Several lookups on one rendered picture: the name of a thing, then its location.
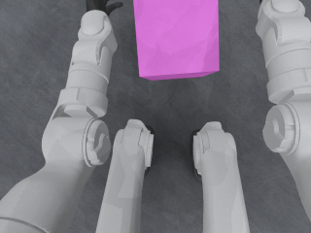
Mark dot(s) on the left robot thigh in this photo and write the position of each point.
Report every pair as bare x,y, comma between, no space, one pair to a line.
121,205

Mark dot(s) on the left robot forearm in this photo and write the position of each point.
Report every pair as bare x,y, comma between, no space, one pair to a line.
89,73

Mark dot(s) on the right robot upper arm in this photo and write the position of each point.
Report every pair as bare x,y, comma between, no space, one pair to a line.
287,130

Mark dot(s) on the carton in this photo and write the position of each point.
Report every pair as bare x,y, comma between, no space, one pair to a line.
177,39

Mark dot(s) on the robot left foot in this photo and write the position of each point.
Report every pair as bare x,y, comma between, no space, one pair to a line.
153,133

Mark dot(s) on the right robot forearm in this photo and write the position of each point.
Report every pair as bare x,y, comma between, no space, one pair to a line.
286,44

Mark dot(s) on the left robot upper arm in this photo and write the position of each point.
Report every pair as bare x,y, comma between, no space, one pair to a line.
47,201

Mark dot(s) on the left robot hand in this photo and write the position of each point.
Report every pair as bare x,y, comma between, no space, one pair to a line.
100,5

